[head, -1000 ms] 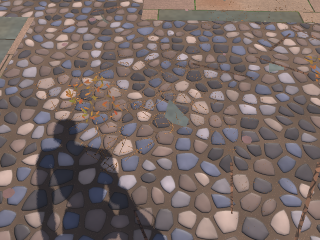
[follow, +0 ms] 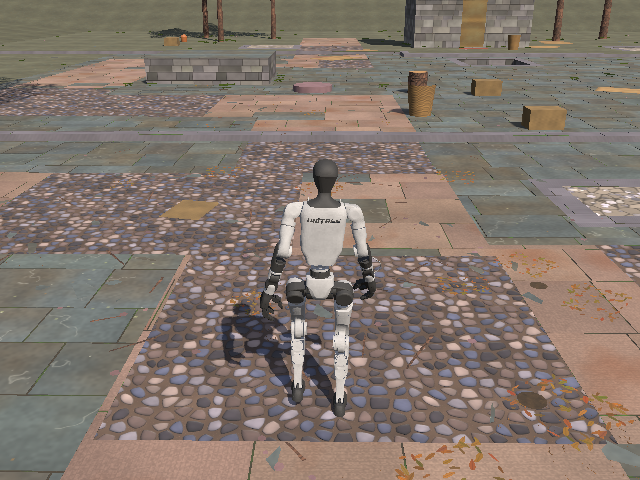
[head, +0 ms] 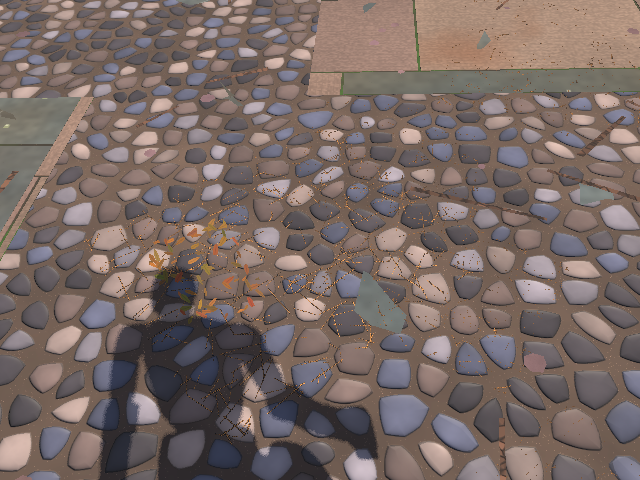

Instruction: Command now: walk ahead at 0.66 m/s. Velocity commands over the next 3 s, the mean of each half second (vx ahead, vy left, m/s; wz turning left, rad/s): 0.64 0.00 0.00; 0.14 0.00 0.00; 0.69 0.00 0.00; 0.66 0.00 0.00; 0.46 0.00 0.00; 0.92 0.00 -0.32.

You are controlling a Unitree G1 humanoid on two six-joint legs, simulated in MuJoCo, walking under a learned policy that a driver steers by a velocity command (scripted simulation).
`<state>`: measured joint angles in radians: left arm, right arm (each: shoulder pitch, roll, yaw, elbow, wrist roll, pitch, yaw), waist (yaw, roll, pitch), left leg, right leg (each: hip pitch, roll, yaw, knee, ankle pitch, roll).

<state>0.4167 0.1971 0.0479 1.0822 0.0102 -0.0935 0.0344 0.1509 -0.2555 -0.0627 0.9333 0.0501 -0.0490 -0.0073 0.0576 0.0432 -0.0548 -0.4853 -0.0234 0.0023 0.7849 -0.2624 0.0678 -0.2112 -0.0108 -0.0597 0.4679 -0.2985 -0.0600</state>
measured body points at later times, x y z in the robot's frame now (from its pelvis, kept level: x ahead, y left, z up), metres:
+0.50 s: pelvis +0.22 +0.10 -0.02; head +0.28 +0.11 +0.43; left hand +0.16 +0.35 -0.16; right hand +0.40 -0.14 -0.14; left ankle +0.32 +0.20 -0.74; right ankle +0.06 -0.08 -0.64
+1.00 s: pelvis +0.34 +0.10 +0.00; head +0.34 +0.09 +0.45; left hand +0.40 +0.35 -0.14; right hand +0.40 -0.14 -0.16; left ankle +0.32 +0.20 -0.74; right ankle +0.38 -0.02 -0.74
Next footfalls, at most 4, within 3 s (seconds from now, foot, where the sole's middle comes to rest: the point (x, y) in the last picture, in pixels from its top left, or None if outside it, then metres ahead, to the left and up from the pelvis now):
0.40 left None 0.36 0.21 -0.78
0.82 right None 0.42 -0.02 -0.78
1.38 right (423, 442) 0.64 -0.11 -0.78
1.88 left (345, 269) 1.13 0.07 -0.78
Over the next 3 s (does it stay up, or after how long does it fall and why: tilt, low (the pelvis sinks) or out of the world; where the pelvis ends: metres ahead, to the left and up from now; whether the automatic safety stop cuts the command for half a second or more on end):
stays up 1.44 0.02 -0.01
